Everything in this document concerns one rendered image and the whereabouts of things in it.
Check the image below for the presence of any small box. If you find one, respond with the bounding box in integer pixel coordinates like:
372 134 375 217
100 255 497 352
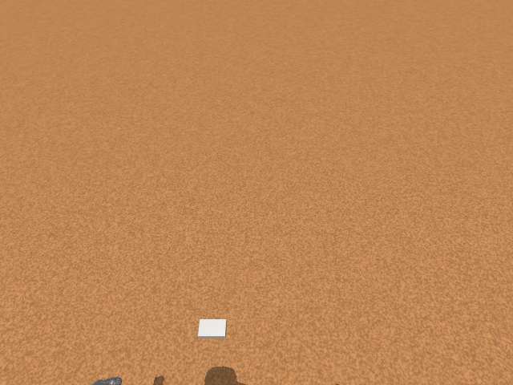
198 319 227 338

